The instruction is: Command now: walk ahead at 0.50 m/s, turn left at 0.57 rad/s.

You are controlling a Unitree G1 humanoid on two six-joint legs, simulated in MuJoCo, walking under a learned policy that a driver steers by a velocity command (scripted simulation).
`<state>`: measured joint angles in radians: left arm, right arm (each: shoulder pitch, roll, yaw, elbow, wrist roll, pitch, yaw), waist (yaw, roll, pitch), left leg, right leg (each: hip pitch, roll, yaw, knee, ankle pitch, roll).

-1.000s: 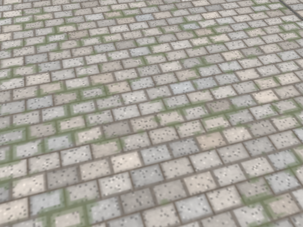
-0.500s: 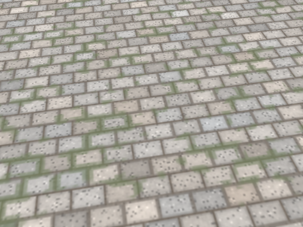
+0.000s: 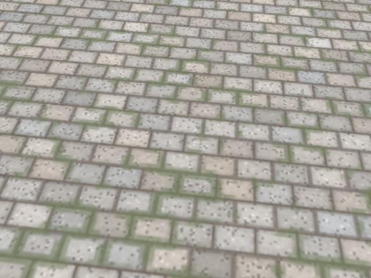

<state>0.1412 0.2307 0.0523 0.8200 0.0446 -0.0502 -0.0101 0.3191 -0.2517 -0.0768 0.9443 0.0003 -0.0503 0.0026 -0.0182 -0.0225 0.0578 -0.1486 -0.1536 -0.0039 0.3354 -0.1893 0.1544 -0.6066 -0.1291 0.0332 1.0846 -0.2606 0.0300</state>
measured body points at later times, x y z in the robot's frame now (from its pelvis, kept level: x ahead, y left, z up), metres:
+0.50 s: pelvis +0.28 -0.04 +0.00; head +0.31 -0.05 +0.45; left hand +0.31 +0.25 -0.11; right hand +0.44 -0.29 -0.13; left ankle +0.21 +0.06 -0.65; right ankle +0.33 -0.12 -0.74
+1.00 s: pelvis +0.51 +0.09 +0.00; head +0.52 +0.12 +0.45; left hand +0.44 +0.34 -0.14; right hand +0.70 -0.11 -0.11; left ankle +0.49 +0.17 -0.74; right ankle +0.50 -0.07 -0.65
